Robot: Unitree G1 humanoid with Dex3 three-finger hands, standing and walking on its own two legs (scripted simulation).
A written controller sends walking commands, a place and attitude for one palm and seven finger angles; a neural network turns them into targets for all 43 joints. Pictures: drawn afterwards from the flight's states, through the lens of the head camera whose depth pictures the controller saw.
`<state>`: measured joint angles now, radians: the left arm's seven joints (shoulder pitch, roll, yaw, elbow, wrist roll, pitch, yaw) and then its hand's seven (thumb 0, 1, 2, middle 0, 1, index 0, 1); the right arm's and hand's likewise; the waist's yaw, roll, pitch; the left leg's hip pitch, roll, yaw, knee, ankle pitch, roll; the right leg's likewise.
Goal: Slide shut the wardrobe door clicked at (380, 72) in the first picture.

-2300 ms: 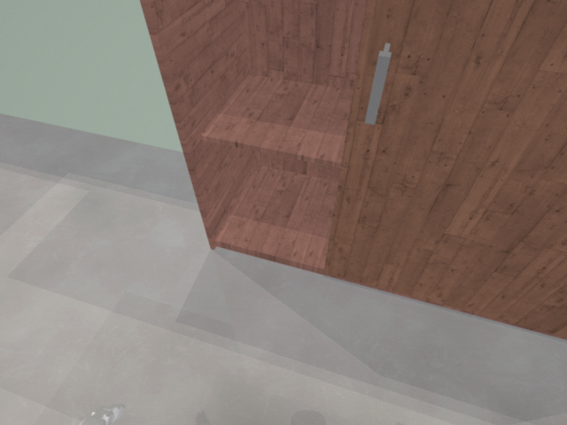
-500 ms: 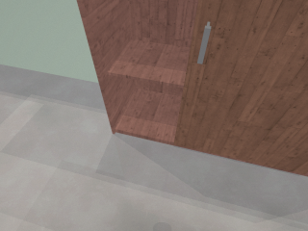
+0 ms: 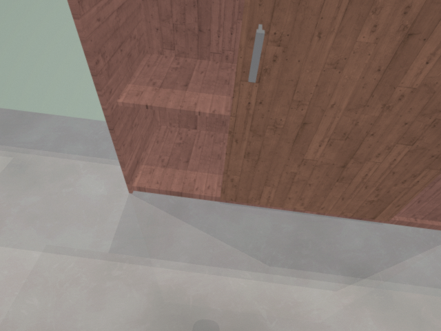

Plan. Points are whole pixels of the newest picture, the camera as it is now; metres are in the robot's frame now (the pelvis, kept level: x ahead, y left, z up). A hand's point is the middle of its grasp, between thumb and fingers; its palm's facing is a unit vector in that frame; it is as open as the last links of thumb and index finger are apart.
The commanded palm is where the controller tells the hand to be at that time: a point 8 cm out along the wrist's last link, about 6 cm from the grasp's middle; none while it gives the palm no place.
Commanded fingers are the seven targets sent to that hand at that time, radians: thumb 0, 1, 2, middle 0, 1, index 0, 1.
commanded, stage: take the last steps up to it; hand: right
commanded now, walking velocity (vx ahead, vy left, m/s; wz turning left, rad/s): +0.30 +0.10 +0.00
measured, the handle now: (256, 53) +0.83 -0.04 +0.11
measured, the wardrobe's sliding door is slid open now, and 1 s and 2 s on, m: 0.48 0.48 0.48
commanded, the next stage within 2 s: come to a stop and stand still in 1.02 s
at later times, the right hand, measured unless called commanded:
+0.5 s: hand out of the picture +0.00 -0.20 -0.18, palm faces +0.05 +1.00 -0.09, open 7.4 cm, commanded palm none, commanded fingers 0.00 -0.90 -0.90 0.20 0.30 0.20 0.30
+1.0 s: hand (271, 242) +0.38 -0.12 -0.17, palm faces -0.03 +0.98 -0.17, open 7.3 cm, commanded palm none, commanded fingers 0.00 -0.90 -0.90 0.20 0.30 0.20 0.30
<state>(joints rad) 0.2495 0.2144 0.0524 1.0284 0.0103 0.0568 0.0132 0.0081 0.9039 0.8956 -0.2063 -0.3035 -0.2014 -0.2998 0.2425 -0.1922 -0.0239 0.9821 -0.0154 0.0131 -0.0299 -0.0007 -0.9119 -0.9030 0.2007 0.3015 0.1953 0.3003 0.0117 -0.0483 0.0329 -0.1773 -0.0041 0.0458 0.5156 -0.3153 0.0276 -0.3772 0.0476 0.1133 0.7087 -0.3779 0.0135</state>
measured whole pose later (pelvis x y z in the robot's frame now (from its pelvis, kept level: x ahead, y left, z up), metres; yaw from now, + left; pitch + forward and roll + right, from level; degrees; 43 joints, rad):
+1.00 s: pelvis +0.27 +0.05 -0.01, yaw +1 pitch -1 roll +1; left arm 0.38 0.13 0.05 1.14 0.01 0.00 0.02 0.01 0.91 0.90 -0.20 -0.30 -0.20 -0.30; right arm 0.13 -0.15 -0.05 1.03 -0.01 -0.06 -0.01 -0.01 -0.92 -0.90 0.20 0.30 0.19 0.30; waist 0.06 -0.02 0.08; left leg -0.33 0.00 0.17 0.56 -0.23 0.06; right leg -0.37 -0.12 -0.04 1.24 -0.42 -0.01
